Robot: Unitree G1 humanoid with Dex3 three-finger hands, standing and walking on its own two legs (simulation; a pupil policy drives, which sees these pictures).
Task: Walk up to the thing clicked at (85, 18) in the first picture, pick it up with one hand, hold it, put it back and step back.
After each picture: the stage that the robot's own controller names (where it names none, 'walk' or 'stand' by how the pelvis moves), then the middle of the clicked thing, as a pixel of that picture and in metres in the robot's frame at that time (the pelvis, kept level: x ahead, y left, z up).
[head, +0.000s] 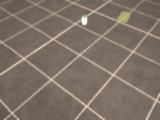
stand; (84, 19) +1.95 -0.06 -0.72
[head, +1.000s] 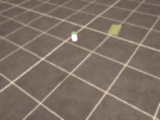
walk; (74, 36) +1.81 +0.19 -0.70
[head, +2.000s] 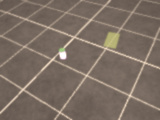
walk; (62, 53) +1.24 +0.29 -0.71
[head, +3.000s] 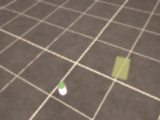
walk; (62, 88) +0.78 +0.24 -0.72
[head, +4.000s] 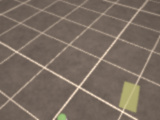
walk; out of the picture +0.51 +0.19 -0.71
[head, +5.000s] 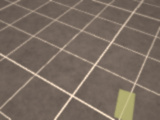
stand; out of the picture +0.40 +0.19 -0.72
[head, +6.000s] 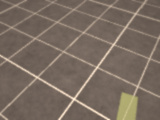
stand; out of the picture +0.38 +0.19 -0.72
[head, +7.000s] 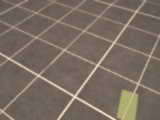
stand; out of the picture +0.40 +0.20 -0.73
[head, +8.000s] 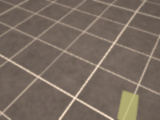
stand; out of the picture +0.38 +0.20 -0.73
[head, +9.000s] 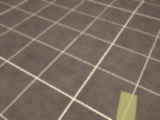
stand; out of the picture +0.38 +0.20 -0.73
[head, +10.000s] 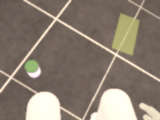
go down; (33, 69) +0.46 +0.21 -0.40
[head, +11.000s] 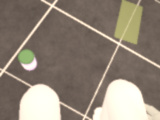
go down; (28, 60) +0.47 +0.22 -0.31
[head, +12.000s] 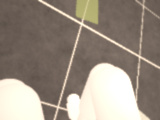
close in; out of the picture +0.46 +0.25 -0.23
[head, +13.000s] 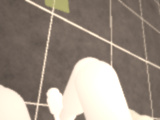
close; out of the picture +0.45 +0.28 -0.23
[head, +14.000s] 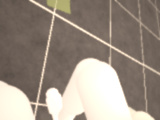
lift; out of the picture +0.44 +0.27 -0.24
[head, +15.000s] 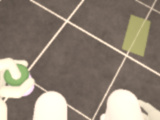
lift; (20, 80) +0.34 +0.22 -0.07
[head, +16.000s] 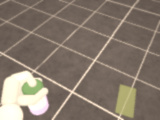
hold; (36, 97) +0.32 +0.17 +0.01
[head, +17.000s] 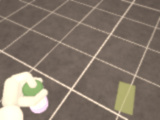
hold; (36, 96) +0.32 +0.17 -0.01
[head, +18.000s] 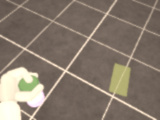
crouch; (32, 91) +0.35 +0.18 -0.06
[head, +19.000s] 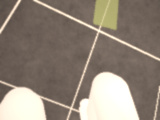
lower; out of the picture +0.50 +0.26 -0.11
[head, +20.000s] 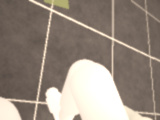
lower; out of the picture +0.50 +0.33 -0.25
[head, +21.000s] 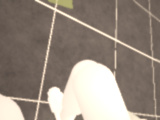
lower; out of the picture +0.50 +0.33 -0.25
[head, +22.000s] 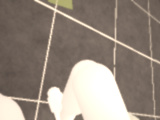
lower; out of the picture +0.50 +0.33 -0.25
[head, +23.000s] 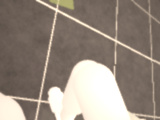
lower; out of the picture +0.50 +0.33 -0.26
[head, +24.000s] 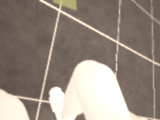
open; out of the picture +0.50 +0.33 -0.26
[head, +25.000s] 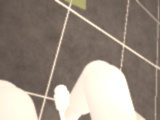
stand; out of the picture +0.48 +0.35 -0.24
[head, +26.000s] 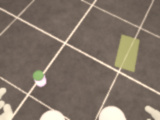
stand; (39, 78) +0.50 +0.24 -0.51
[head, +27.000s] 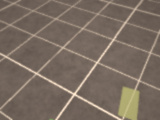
stand; out of the picture +0.46 +0.22 -0.66
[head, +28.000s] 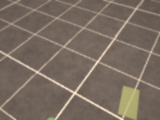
stand; out of the picture +0.47 +0.23 -0.67
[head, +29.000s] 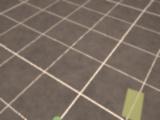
stand; out of the picture +0.47 +0.21 -0.71
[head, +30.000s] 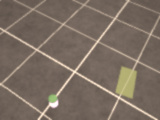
walk; (53, 101) +0.52 +0.18 -0.70
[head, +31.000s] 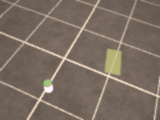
walk; (48, 86) +0.62 +0.24 -0.70
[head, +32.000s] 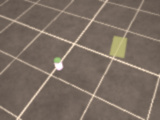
walk; (58, 63) +0.93 +0.30 -0.70
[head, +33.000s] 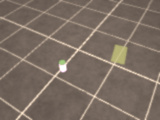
stand; (62, 66) +1.06 +0.21 -0.71
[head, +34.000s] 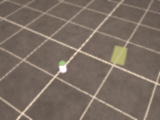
stand; (62, 66) +1.06 +0.21 -0.73
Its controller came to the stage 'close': yes
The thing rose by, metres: 0.70
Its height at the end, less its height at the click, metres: +0.00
